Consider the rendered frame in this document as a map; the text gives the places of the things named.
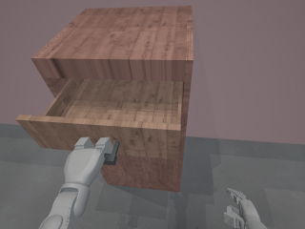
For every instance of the left robot forearm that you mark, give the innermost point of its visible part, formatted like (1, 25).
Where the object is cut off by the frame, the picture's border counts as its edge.
(68, 207)

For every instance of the right robot forearm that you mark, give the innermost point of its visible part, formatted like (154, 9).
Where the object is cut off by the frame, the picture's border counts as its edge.
(254, 224)

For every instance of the cabinet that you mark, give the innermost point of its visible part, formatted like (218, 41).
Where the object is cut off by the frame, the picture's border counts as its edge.
(130, 43)

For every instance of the robot right hand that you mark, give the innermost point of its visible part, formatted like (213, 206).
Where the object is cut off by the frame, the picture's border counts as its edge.
(245, 212)

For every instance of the drawer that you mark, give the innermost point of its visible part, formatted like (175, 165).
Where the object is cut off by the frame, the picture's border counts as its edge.
(143, 115)

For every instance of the handle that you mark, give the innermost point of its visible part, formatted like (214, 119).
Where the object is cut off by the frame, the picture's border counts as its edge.
(110, 159)

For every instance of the robot left hand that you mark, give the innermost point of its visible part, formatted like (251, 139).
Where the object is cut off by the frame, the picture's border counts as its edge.
(83, 165)

